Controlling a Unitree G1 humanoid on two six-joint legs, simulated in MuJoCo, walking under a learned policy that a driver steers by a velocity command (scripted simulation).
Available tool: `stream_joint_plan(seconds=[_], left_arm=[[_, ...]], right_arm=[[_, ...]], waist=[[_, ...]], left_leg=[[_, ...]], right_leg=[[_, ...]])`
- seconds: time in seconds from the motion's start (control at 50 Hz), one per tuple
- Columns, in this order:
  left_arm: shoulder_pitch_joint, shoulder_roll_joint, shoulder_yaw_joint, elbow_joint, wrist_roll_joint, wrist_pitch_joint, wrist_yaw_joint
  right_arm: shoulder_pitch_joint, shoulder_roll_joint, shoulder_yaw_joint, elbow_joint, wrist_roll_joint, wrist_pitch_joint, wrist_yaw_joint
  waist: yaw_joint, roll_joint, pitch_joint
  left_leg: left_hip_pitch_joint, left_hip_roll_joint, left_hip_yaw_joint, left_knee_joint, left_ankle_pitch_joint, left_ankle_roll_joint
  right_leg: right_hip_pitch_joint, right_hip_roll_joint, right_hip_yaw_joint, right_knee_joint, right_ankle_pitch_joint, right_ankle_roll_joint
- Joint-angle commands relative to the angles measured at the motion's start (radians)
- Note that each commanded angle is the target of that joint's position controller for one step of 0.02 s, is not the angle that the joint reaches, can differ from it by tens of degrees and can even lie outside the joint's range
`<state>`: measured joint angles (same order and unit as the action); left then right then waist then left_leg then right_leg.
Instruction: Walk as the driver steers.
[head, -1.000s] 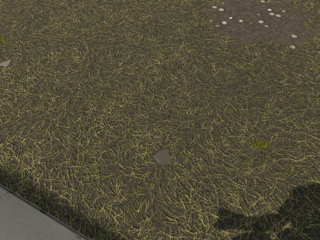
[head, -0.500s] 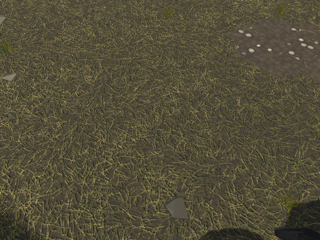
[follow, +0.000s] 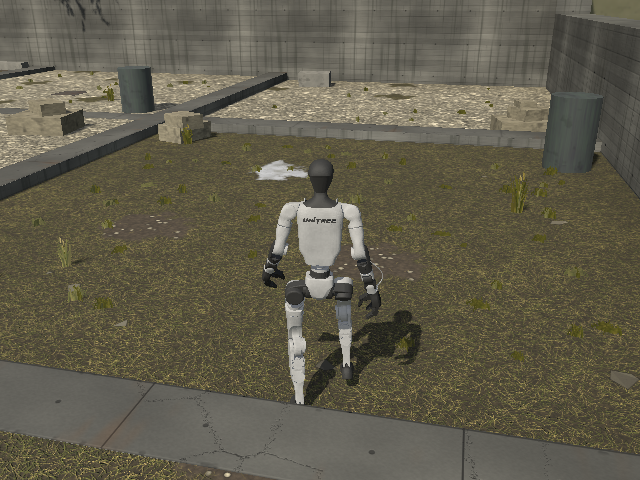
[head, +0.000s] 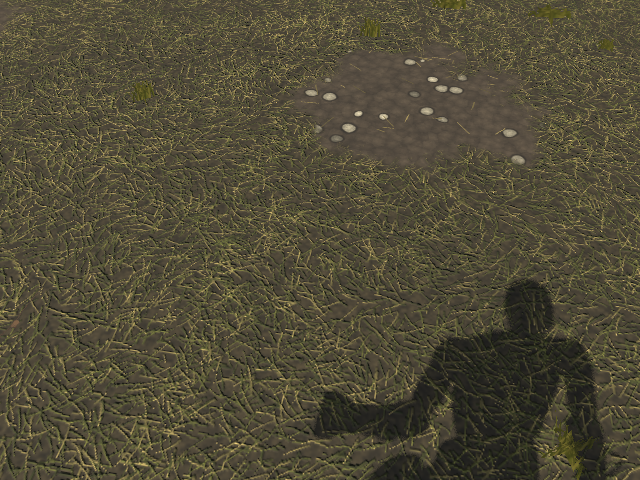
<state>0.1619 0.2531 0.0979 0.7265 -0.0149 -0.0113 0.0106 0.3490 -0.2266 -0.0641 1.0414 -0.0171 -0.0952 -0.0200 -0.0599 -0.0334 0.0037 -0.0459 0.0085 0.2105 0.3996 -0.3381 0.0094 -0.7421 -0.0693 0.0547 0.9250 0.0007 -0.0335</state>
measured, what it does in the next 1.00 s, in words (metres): walks ahead, turning left: right foot, then left foot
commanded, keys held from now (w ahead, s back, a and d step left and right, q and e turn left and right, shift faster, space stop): w+e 0.12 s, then q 0.88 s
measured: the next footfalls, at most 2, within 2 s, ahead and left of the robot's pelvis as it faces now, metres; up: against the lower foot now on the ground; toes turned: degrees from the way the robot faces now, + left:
right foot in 0.18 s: +0.28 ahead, -0.13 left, +0.00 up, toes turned -9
left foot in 0.74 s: +0.31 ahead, +0.11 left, +0.00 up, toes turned +10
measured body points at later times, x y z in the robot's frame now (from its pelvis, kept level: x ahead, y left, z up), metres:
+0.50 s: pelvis +0.21 -0.05 +0.01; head +0.24 -0.06 +0.46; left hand +0.33 +0.20 -0.11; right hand +0.29 -0.33 -0.13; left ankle +0.30 +0.12 -0.67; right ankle +0.24 -0.12 -0.73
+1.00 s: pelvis +0.28 +0.02 +0.01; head +0.33 +0.05 +0.46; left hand +0.37 +0.33 -0.11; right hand +0.48 -0.24 -0.09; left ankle +0.27 +0.10 -0.74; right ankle +0.34 -0.14 -0.67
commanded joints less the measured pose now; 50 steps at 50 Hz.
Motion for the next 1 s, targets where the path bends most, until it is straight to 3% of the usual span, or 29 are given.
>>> stream_joint_plan(seconds=[0.02, 0.08, 0.12, 0.14, 0.16, 0.18, 0.2, 0.22, 0.24, 0.26, 0.28, 0.3, 0.34, 0.38, 0.44, 0.52, 0.64, 0.7, 0.72, 0.74, 0.76, 0.78, 0.8, 0.82, 0.84, 0.86, 0.9, 1.0], left_arm=[[-0.078, -0.009, -0.011, -0.079, -0.001, -0.01, -0.036], [-0.161, -0.007, -0.014, -0.122, -0.005, -0.012, -0.058], [-0.161, 0.021, -0.003, -0.149, -0.003, -0.011, -0.067], [-0.121, 0.039, 0.006, -0.148, 0.003, -0.012, -0.068], [0.006, 0.074, 0.026, -0.118, 0.009, -0.017, -0.066], [0.153, 0.13, 0.053, -0.075, 0.012, -0.02, -0.049], [0.24, 0.243, 0.067, -0.042, 0.026, -0.019, -0.025], [0.272, 0.244, 0.047, -0.058, 0.036, -0.026, -0.029], [0.284, 0.187, 0.031, -0.043, 0.041, -0.024, -0.032], [0.181, 0.162, 0.021, -0.035, 0.03, -0.032, -0.032], [0.09, 0.12, 0.006, -0.033, 0.017, -0.041, -0.031], [0.025, 0.087, -0.001, -0.034, 0.024, -0.047, -0.031], [-0.026, 0.072, -0.004, -0.021, 0.049, -0.063, -0.036], [-0.045, 0.076, -0.007, -0.006, 0.06, -0.077, -0.026], [-0.032, 0.105, -0.001, 0.025, 0.049, -0.064, 0.01], [-0.021, 0.123, 0.005, 0.053, 0.036, -0.033, 0.039], [-0.013, 0.161, 0.022, 0.08, 0.015, 0.007, 0.045], [-0.037, 0.181, 0.03, 0.083, -0.009, 0.024, 0.047], [0.001, 0.171, 0.03, 0.101, -0.011, 0.026, 0.044], [0.021, 0.146, 0.025, 0.096, 0.013, 0.022, 0.037], [-0.03, 0.079, 0.001, 0.039, 0.056, 0.012, 0.025], [-0.082, 0.1, 0.003, 0.027, 0.038, 0.003, 0.016], [-0.121, 0.125, 0.009, 0.024, 0.006, 0.002, 0.013], [-0.12, 0.126, 0.011, 0.033, 0.0, 0.004, 0.021], [-0.123, 0.138, 0.015, 0.04, 0.01, 0.007, 0.032], [-0.117, 0.151, 0.021, 0.039, 0.015, 0.011, 0.039], [-0.098, 0.137, 0.02, 0.04, 0.014, 0.011, 0.041], [-0.116, 0.112, 0.01, 0.04, 0.011, 0.009, 0.039]], right_arm=[[-0.029, -0.159, -0.032, -0.071, 0.011, 0.001, -0.021], [0.011, -0.183, -0.043, -0.077, 0.02, 0.022, -0.017], [-0.002, -0.231, -0.058, -0.093, 0.03, 0.034, -0.017], [0.005, -0.241, -0.061, -0.091, 0.034, 0.042, -0.017], [-0.003, -0.241, -0.058, -0.09, 0.035, 0.045, -0.015], [-0.018, -0.224, -0.049, -0.09, 0.037, 0.04, -0.009], [0.036, -0.126, -0.018, -0.118, -0.012, 0.022, 0.008], [0.13, -0.115, 0.002, -0.087, 0.029, -0.009, 0.036], [-0.02, -0.199, -0.031, -0.095, 0.076, -0.013, 0.041], [-0.099, -0.169, -0.025, -0.13, 0.084, -0.002, 0.033], [-0.12, -0.14, -0.021, -0.119, 0.062, 0.014, 0.018], [-0.096, -0.136, -0.027, -0.101, 0.046, 0.04, 0.006], [-0.011, -0.112, -0.029, -0.067, 0.04, 0.084, -0.003], [-0.01, -0.105, -0.033, -0.071, 0.035, 0.097, -0.012], [-0.1, -0.117, -0.036, -0.123, 0.022, 0.104, -0.017], [-0.19, -0.12, -0.039, -0.182, 0.028, 0.118, -0.005], [-0.259, -0.119, -0.041, -0.258, 0.033, 0.127, 0.022], [-0.218, -0.113, -0.043, -0.264, 0.037, 0.124, 0.043], [-0.177, -0.139, -0.053, -0.254, 0.032, 0.12, 0.041], [-0.117, -0.234, -0.085, -0.247, 0.03, 0.117, 0.027], [-0.087, -0.347, -0.105, -0.254, 0.014, 0.117, 0.011], [-0.045, -0.3, -0.086, -0.26, -0.009, 0.102, 0.022], [-0.091, -0.274, -0.079, -0.272, -0.005, 0.088, 0.027], [-0.15, -0.25, -0.076, -0.282, 0.016, 0.081, 0.019], [-0.19, -0.217, -0.065, -0.293, 0.034, 0.085, 0.01], [-0.218, -0.207, -0.06, -0.301, 0.041, 0.092, 0.0], [-0.215, -0.223, -0.063, -0.309, 0.032, 0.098, -0.009], [-0.208, -0.251, -0.07, -0.316, 0.034, 0.11, -0.023]], waist=[[0.019, 0.047, 0.114], [0.001, 0.046, 0.138], [0.031, 0.077, 0.103], [0.061, 0.097, 0.071], [0.132, 0.103, 0.009], [0.213, 0.06, -0.073], [0.164, -0.199, -0.206], [0.147, -0.204, -0.462], [0.205, -0.025, -0.422], [0.158, -0.021, -0.257], [0.108, 0.044, -0.158], [0.064, 0.019, -0.116], [0.007, 0.006, -0.116], [-0.011, -0.005, -0.112], [0.011, -0.037, -0.094], [0.049, -0.053, -0.059], [0.08, -0.085, -0.042], [0.045, -0.09, -0.062], [0.03, -0.053, -0.082], [0.025, 0.105, -0.129], [0.043, 0.359, -0.147], [-0.01, 0.228, -0.265], [-0.005, 0.167, -0.22], [0.021, 0.132, -0.171], [0.033, 0.109, -0.143], [0.054, 0.114, -0.135], [0.066, 0.131, -0.147], [0.052, 0.149, -0.136]], left_leg=[[-0.075, 0.285, -0.067, -0.222, 0.423, 0.108], [0.009, 0.289, -0.006, -0.18, 0.511, 0.093], [0.06, 0.298, 0.019, -0.078, 0.841, 0.087], [0.068, 0.298, 0.017, 0.024, 1.043, 0.087], [0.049, 0.282, 0.013, 0.192, 1.151, 0.081], [-0.08, 0.234, 0.025, 0.41, 1.036, 0.04], [-0.441, 0.096, 0.026, 0.833, 0.113, -0.025], [-0.597, -0.027, -0.224, 1.081, -0.388, -0.036], [-0.618, 0.004, -0.321, 1.083, -0.315, -0.025], [-0.663, 0.049, -0.291, 0.989, -0.238, -0.018], [-0.627, 0.093, -0.276, 0.897, -0.181, -0.023], [-0.549, 0.115, -0.281, 0.832, -0.137, -0.027], [-0.387, 0.099, -0.283, 0.78, -0.039, -0.037], [-0.373, 0.086, -0.298, 0.7, 0.029, -0.05], [-0.448, 0.091, -0.292, 0.574, 0.124, -0.059], [-0.498, 0.094, -0.262, 0.462, 0.156, -0.063], [-0.486, 0.063, -0.178, 0.337, 0.011, -0.038], [-0.363, 0.018, -0.119, 0.139, 0.097, 0.009], [-0.251, -0.003, -0.134, 0.026, 0.247, 0.041], [-0.059, 0.091, -0.301, -0.005, 0.618, 0.102], [0.149, 0.333, -0.646, 0.041, 1.117, 0.288], [0.165, 0.385, -0.694, 0.027, 1.056, 0.391], [0.143, 0.329, -0.604, 0.014, 0.973, 0.356], [0.106, 0.272, -0.539, 0.01, 0.866, 0.297], [0.065, 0.248, -0.519, -0.003, 0.792, 0.26], [0.011, 0.229, -0.505, -0.017, 0.758, 0.248], [-0.011, 0.21, -0.502, -0.028, 0.748, 0.245], [-0.044, 0.176, -0.528, -0.03, 0.613, 0.22]], right_leg=[[0.03, -0.022, -0.033, -0.128, 0.105, -0.017], [0.045, -0.003, -0.093, -0.201, 0.033, -0.04], [0.126, 0.044, -0.15, -0.219, -0.106, -0.074], [0.208, 0.085, -0.173, -0.222, -0.179, -0.093], [0.365, 0.126, -0.176, -0.274, -0.164, -0.119], [0.632, 0.129, -0.13, -0.397, 0.06, -0.156], [1.014, -0.148, 0.213, -0.313, 0.534, -0.264], [1.187, -0.389, 0.632, -0.438, 0.574, -0.452], [1.086, -0.339, 0.494, -0.484, 0.566, -0.388], [0.923, -0.3, 0.32, -0.494, 0.534, -0.322], [0.757, -0.242, 0.22, -0.535, 0.453, -0.265], [0.625, -0.214, 0.149, -0.576, 0.406, -0.232], [0.463, -0.181, 0.051, -0.642, 0.392, -0.214], [0.433, -0.187, -0.015, -0.671, 0.398, -0.218], [0.495, -0.196, -0.07, -0.696, 0.293, -0.206], [0.571, -0.219, -0.096, -0.723, 0.086, -0.196], [0.676, -0.272, -0.122, -0.62, 0.145, -0.169], [0.696, -0.263, -0.158, -0.487, 0.237, -0.105], [0.661, -0.224, -0.194, -0.391, 0.214, -0.052], [0.508, -0.14, -0.256, -0.173, 0.044, 0.028], [0.149, 0.029, -0.255, 0.128, -0.638, 0.121], [0.091, 0.06, -0.052, 0.287, -0.739, 0.116], [0.046, 0.044, -0.012, 0.331, -0.668, 0.102], [0.018, 0.03, 0.001, 0.3, -0.582, 0.092], [0.019, 0.019, 0.01, 0.258, -0.52, 0.093], [0.064, 0.02, 0.018, 0.229, -0.473, 0.095], [0.108, 0.045, 0.018, 0.176, -0.408, 0.099], [0.173, 0.071, 0.032, -0.041, -0.338, 0.118]])
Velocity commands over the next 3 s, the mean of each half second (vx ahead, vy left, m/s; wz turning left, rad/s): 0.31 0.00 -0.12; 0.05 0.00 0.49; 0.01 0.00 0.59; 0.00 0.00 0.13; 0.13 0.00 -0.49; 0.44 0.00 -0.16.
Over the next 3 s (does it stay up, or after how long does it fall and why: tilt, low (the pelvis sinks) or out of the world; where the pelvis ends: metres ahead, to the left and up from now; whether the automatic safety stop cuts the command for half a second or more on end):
stays up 0.56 0.11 0.01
